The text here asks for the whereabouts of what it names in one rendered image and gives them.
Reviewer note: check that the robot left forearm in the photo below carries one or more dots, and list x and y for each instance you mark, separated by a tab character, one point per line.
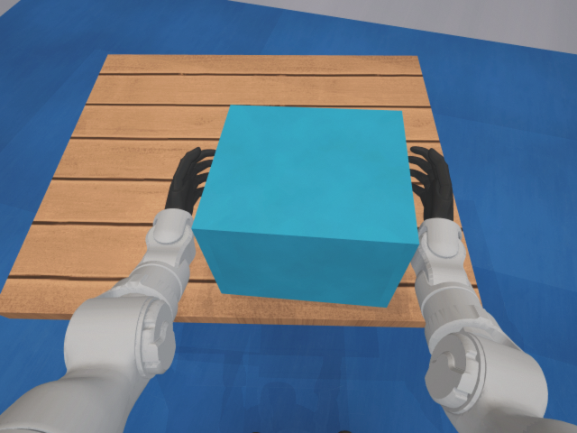
164	270

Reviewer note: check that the table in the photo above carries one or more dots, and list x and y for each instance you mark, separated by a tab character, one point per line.
144	113

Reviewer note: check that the right robot hand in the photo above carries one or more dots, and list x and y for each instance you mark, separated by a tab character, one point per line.
437	196

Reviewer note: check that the left robot hand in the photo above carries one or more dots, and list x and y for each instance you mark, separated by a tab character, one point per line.
183	192

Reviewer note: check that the robot right upper arm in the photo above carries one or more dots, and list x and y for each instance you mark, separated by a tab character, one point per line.
487	387

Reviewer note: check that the carton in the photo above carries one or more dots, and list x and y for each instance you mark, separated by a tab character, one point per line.
310	204

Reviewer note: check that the robot right forearm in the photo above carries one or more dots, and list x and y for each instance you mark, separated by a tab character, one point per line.
446	298

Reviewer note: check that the robot left upper arm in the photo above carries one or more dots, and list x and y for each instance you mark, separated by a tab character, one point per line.
114	347

